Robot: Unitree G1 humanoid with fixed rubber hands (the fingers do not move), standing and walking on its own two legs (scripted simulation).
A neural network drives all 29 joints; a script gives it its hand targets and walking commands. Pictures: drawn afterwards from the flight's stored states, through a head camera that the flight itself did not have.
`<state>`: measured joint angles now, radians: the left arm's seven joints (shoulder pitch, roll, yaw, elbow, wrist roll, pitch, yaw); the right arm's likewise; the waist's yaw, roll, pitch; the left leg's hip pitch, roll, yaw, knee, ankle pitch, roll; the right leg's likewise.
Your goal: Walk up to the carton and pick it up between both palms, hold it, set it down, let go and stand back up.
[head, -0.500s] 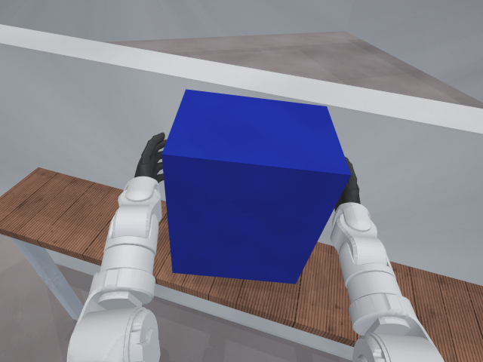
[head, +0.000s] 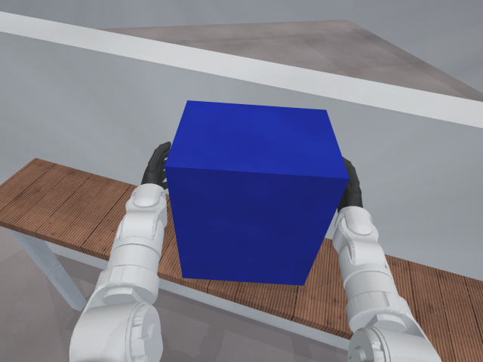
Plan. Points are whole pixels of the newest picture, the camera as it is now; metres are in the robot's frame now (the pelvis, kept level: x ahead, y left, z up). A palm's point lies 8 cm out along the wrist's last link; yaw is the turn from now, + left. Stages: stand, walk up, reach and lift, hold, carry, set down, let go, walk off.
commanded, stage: set down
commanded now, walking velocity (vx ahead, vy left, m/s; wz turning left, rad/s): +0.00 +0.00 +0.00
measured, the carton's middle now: (249, 199) +0.41 -0.02 +0.06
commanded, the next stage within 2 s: none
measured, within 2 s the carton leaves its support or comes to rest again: rests again in 0.86 s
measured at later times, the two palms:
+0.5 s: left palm (158, 194) +0.40 +0.15 +0.08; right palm (344, 211) +0.36 -0.19 +0.09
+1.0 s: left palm (160, 202) +0.40 +0.14 +0.06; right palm (343, 218) +0.36 -0.19 +0.07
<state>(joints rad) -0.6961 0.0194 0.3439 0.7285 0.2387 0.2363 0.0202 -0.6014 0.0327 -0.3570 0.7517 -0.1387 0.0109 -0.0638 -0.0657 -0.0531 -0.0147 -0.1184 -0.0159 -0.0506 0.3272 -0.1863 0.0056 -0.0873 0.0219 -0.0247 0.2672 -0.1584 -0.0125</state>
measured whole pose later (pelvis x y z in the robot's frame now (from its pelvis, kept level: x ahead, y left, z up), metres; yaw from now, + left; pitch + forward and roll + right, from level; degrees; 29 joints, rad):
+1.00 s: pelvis +0.00 +0.00 +0.00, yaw -1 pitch +2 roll +0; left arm -0.69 -0.02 0.42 0.86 0.29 0.04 0.00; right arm -0.56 0.08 -0.52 0.78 -0.31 -0.18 -0.01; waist -0.03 -0.03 0.00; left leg -0.17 -0.01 0.01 0.31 -0.18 0.01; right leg -0.16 0.01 -0.03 0.28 -0.16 -0.01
